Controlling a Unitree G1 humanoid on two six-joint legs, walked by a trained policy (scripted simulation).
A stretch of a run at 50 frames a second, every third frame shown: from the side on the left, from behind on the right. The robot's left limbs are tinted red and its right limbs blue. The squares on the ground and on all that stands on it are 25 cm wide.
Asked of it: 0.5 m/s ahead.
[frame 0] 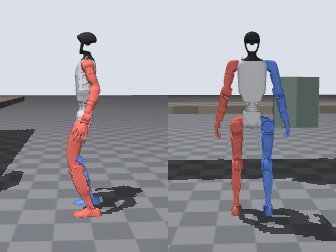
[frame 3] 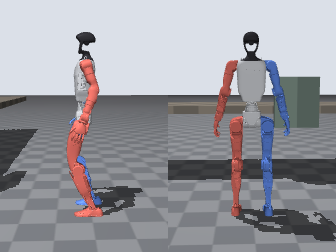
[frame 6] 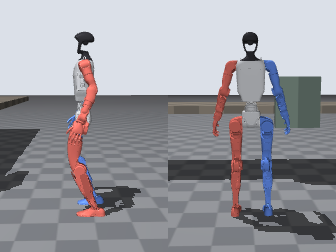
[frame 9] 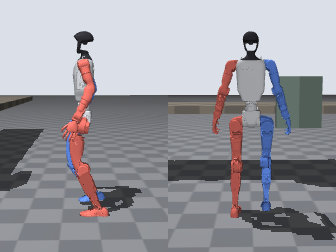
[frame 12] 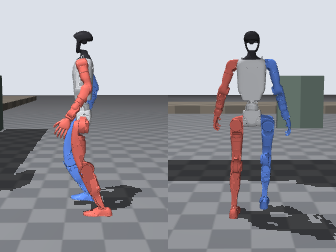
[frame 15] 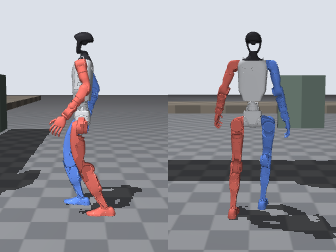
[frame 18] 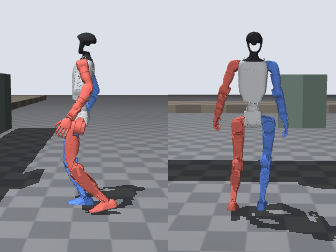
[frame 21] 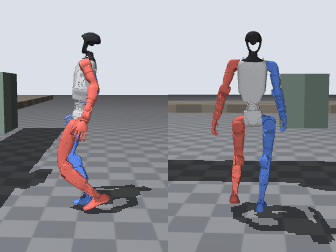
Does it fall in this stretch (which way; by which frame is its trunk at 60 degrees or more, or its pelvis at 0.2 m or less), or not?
no
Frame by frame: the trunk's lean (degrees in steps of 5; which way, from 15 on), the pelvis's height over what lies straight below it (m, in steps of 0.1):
0: 0, 0.8
3: 0, 0.8
6: 0, 0.8
9: 0, 0.8
12: 0, 0.8
15: 0, 0.8
18: 5, 0.8
21: 10, 0.8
